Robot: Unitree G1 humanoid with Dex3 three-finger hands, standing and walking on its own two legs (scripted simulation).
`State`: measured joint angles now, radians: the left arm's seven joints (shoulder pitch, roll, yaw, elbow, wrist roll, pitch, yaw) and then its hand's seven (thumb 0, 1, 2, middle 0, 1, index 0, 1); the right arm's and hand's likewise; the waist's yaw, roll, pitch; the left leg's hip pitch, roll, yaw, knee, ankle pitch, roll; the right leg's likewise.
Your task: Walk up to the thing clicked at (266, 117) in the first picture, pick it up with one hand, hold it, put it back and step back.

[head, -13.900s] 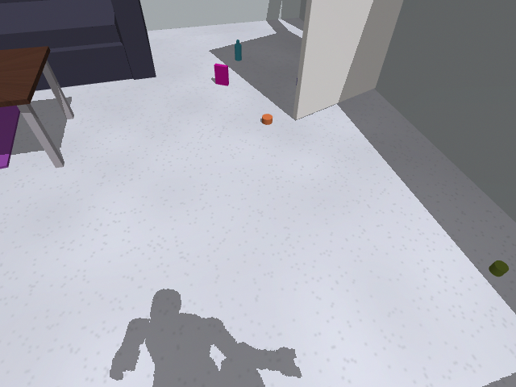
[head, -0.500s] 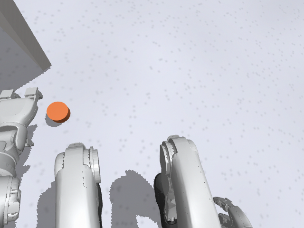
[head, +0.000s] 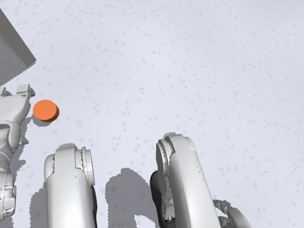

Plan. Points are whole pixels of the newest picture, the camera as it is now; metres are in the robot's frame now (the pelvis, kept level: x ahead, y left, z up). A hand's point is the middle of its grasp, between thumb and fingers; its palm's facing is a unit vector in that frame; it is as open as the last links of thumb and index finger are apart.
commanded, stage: rise first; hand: left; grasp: from above
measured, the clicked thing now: (46, 111) +0.46 +0.28 -0.31
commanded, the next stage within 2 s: approach in 1.66 s
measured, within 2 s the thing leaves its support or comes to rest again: neither
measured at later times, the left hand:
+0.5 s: hand (22, 119) +0.41 +0.30 -0.20, palm faces -0.45 -0.10 -0.88, open 14.0 cm
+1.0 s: hand (22, 115) +0.42 +0.31 -0.20, palm faces -0.45 -0.10 -0.89, open 14.1 cm
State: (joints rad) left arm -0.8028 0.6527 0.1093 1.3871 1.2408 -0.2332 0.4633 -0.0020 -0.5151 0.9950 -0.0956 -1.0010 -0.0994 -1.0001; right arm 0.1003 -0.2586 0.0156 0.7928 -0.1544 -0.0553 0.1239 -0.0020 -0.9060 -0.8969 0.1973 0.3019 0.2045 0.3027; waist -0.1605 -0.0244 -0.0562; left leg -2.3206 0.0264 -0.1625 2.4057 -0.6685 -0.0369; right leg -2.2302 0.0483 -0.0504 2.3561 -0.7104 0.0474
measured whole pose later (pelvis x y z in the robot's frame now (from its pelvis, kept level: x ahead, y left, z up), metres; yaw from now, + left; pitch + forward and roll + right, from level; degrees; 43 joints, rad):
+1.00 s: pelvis +0.00 +0.00 -0.02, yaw -2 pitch +32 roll -8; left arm -0.88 0.74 0.13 1.50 1.26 -0.23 0.50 0.00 -0.54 1.02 -0.11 -0.97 -0.10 -0.99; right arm 0.10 -0.27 0.08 0.79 -0.19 -0.08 0.15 0.00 -0.90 -0.90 0.20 0.30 0.20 0.30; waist -0.22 -0.04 -0.02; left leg -2.36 0.02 -0.20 2.47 -0.67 -0.04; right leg -2.25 0.06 -0.07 2.39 -0.71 0.05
